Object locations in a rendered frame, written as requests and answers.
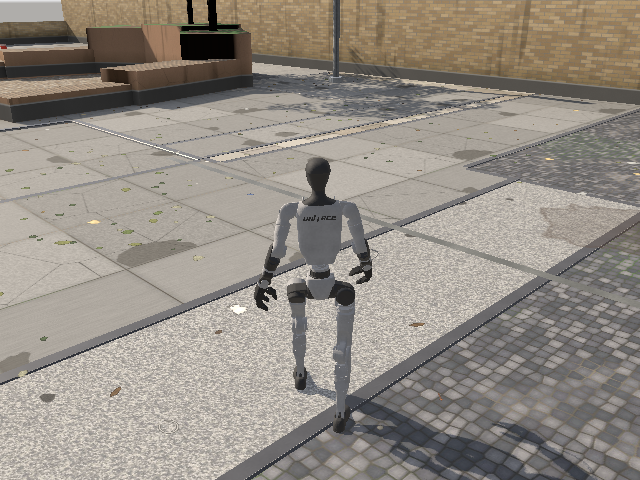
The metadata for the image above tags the right robot upper arm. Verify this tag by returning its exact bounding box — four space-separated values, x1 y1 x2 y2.
339 200 367 254

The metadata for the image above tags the left robot shin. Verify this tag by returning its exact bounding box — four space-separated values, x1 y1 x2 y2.
291 317 306 377

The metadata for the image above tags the robot left hand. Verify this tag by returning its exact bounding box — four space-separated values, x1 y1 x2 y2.
254 284 277 311

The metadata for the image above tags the robot right hand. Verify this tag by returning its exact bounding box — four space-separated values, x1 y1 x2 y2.
349 265 372 284

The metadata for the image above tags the left robot forearm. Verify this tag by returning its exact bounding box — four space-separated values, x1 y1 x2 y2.
257 243 280 289

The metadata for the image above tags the right robot forearm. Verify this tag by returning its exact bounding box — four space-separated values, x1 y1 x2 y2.
356 238 372 271

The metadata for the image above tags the robot left foot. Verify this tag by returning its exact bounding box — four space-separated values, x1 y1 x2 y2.
293 366 307 390

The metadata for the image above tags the left robot upper arm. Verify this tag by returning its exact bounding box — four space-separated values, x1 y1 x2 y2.
271 202 298 259

